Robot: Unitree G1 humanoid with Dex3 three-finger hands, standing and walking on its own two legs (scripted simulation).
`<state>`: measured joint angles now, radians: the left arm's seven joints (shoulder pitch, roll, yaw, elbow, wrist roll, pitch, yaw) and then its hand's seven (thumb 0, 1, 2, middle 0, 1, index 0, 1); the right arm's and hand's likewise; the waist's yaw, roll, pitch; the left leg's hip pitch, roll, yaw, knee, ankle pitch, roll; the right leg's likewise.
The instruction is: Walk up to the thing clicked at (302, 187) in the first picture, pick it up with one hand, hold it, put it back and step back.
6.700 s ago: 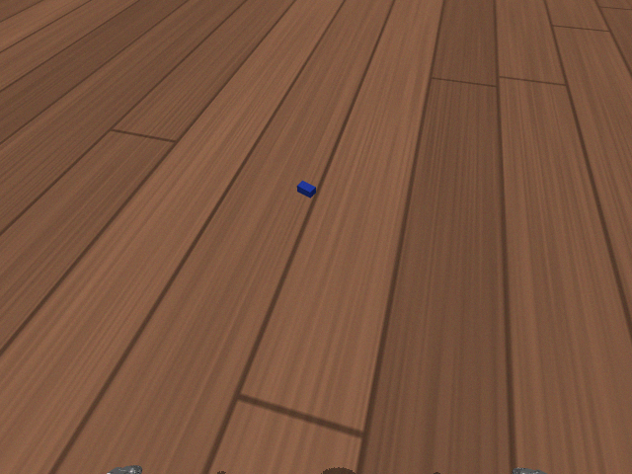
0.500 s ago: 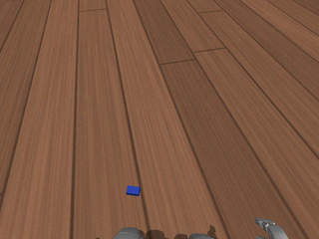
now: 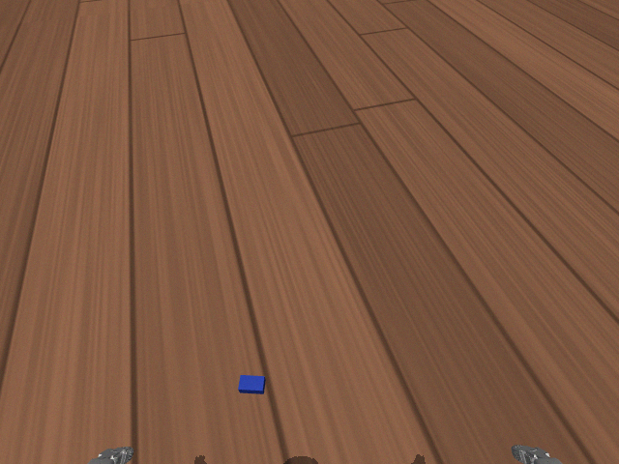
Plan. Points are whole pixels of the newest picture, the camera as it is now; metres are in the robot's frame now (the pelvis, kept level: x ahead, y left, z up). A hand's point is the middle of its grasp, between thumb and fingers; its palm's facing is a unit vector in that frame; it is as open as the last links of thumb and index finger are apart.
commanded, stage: stand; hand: left
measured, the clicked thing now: (252, 384) +0.42 +0.20 -0.76
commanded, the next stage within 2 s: none
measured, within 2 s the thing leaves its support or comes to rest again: neither
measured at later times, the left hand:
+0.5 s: hand out of the picture +0.07 +0.26 -0.15, palm faces -0.01 -0.94 -0.34, open 7.4 cm
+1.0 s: hand out of the picture +0.07 +0.27 -0.15, palm faces +0.00 -0.94 -0.35, open 7.4 cm
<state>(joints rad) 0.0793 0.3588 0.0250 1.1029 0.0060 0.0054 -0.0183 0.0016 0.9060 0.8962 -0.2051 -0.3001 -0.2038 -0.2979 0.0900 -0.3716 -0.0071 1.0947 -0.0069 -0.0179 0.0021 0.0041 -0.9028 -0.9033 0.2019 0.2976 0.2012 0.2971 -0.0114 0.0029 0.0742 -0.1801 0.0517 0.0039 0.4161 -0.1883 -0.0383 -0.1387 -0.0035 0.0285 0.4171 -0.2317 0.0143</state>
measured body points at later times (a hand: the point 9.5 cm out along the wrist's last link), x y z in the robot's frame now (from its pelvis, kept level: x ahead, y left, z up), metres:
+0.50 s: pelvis +0.00 +0.01 +0.00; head +0.01 +0.01 +0.45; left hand +0.07 +0.31 -0.13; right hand +0.08 -0.29 -0.13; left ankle +0.02 +0.14 -0.74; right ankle +0.00 -0.13 -0.74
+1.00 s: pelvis +0.01 +0.01 +0.01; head +0.02 +0.01 +0.45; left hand +0.07 +0.31 -0.13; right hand +0.10 -0.29 -0.13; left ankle +0.02 +0.14 -0.74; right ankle +0.00 -0.13 -0.74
